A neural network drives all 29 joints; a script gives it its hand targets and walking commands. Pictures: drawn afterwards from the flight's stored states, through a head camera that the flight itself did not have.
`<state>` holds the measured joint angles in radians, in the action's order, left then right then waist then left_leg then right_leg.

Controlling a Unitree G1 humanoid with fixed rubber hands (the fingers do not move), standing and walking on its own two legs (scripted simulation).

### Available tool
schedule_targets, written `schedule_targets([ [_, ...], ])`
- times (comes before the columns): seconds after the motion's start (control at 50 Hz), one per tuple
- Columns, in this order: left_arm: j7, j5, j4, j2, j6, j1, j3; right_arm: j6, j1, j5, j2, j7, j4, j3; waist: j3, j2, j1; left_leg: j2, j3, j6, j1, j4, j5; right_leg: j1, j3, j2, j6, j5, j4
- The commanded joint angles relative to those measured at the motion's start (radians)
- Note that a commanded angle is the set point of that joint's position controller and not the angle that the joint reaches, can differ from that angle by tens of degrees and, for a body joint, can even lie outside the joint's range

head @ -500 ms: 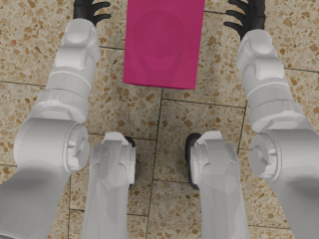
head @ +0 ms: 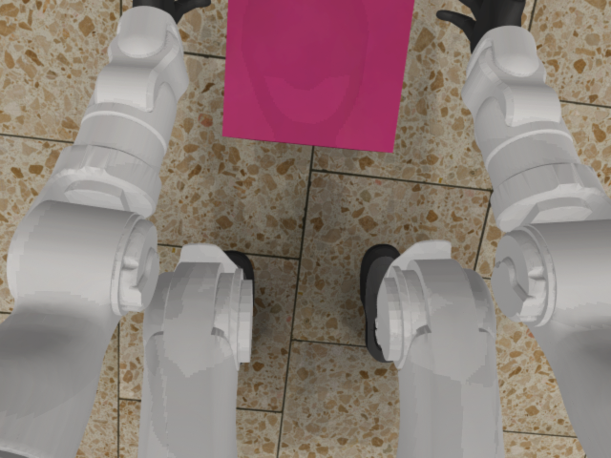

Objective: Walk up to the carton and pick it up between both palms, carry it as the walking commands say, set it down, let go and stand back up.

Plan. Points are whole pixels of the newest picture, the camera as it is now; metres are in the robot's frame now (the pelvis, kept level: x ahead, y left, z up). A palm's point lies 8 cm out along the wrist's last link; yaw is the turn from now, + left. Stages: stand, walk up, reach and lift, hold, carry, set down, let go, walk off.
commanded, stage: reach and lift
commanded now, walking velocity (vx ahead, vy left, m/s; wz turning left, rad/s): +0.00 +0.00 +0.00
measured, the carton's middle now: (317, 17) +0.56 -0.01 -0.26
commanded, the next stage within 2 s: none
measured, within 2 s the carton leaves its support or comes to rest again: leaves its support in 1.24 s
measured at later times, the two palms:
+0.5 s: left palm (187, 11) +0.54 +0.12 -0.17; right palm (456, 27) +0.53 -0.15 -0.18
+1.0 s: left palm (193, 11) +0.54 +0.11 -0.17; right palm (459, 22) +0.53 -0.15 -0.17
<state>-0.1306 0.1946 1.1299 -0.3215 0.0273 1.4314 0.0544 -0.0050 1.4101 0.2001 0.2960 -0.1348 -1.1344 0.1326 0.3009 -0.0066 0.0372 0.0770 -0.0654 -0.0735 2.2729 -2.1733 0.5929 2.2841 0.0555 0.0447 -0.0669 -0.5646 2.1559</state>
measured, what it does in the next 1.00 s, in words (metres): stands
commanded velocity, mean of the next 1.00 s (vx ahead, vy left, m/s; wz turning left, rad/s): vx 0.00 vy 0.00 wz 0.00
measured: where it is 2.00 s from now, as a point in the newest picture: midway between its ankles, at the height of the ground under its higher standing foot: (307, 324)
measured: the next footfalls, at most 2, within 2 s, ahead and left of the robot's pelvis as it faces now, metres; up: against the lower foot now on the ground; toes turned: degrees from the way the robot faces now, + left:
none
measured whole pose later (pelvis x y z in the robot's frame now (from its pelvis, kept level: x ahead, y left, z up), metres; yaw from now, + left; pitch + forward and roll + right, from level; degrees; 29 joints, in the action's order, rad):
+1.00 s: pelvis +0.01 +0.00 -0.01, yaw +0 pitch +38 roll -1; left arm -0.11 -0.08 1.02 -0.14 0.16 1.40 0.31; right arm -0.17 1.39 -0.07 0.16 -0.09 -1.02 0.34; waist 0.28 -0.01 0.04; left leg 0.10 -0.07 -0.07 2.26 -2.22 0.63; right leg 2.27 0.07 0.07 -0.09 -0.61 2.21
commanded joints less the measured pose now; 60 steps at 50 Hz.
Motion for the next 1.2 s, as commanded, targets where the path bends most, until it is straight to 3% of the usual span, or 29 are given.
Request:
schedule_targets([
  [0.0, 0.001, -0.002, -0.071, -0.078, -0.019, 0.23, 0.012, 0.016, 0.216, 0.006, 0.084, 0.006, 0.081, -0.003, -1.173, -0.03, 0.011, -0.012, 0.106, 0.002, -0.537, 0.166, -0.348, -0.6, -0.105, -0.001, 0.005, 0.377, -0.141],
  [0.24, 0.0, -0.004, -0.074, -0.05, -0.017, 0.292, -0.002, 0.012, 0.275, -0.011, 0.066, 0.001, 0.071, 0.002, -1.149, -0.025, 0.017, -0.004, 0.103, 0.003, -0.527, 0.183, -0.286, -0.61, -0.105, 0.008, 0.01, 0.324, -0.155],
  [0.46, -0.004, -0.079, -0.086, 0.035, -0.012, 0.328, 0.029, 0.009, 0.309, -0.071, -0.016, -0.009, 0.082, 0.014, -1.125, -0.021, 0.009, 0.023, 0.103, 0.004, -0.551, 0.181, -0.282, -0.651, -0.105, 0.035, 0.007, 0.319, -0.159],
  [0.52, 0.009, -0.083, -0.092, 0.123, -0.007, 0.351, 0.011, 0.007, 0.327, -0.094, -0.082, -0.002, 0.094, 0.01, -1.119, -0.029, 0.028, 0.033, 0.104, 0.003, -0.562, 0.176, -0.287, -0.663, -0.107, 0.045, 0.009, 0.325, -0.16],
  [0.6, 0.066, -0.109, -0.104, 0.381, 0.012, 0.426, -0.025, -0.014, 0.424, -0.127, -0.347, 0.059, 0.119, -0.025, -1.094, -0.033, 0.02, 0.049, 0.107, 0.007, -0.56, 0.174, -0.279, -0.64, -0.111, 0.063, 0.012, 0.317, -0.152],
  [0.68, 0.188, -0.163, -0.105, 0.812, 0.058, 0.53, -0.05, -0.064, 0.574, -0.174, -0.778, 0.185, 0.175, -0.084, -1.056, -0.037, 0.014, 0.079, 0.131, 0.021, -0.51, 0.151, -0.263, -0.607, -0.123, 0.09, 0.019, 0.299, -0.129],
  [0.78, 0.252, -0.207, -0.151, 0.98, 0.096, 0.512, -0.018, -0.116, 0.522, -0.217, -0.953, 0.267, 0.199, -0.061, -1.036, -0.029, 0.013, 0.092, 0.142, 0.031, -0.491, 0.134, -0.286, -0.543, -0.139, 0.107, 0.024, 0.3, -0.109],
  [0.94, 0.264, -0.218, -0.198, 1.074, 0.111, 0.449, -0.034, -0.132, 0.478, -0.204, -1.037, 0.294, 0.231, -0.076, -1.044, -0.043, 0.014, 0.102, 0.135, 0.037, -0.492, 0.119, -0.366, -0.477, -0.141, 0.109, 0.032, 0.353, -0.094],
  [1.18, 0.243, -0.176, -0.273, 1.119, 0.103, 0.5, -0.105, -0.129, 0.531, -0.139, -1.089, 0.27, 0.328, -0.177, -1.214, -0.039, 0.014, 0.107, 0.144, 0.037, -0.554, 0.12, -0.43, -0.587, -0.146, 0.116, 0.029, 0.437, -0.095],
])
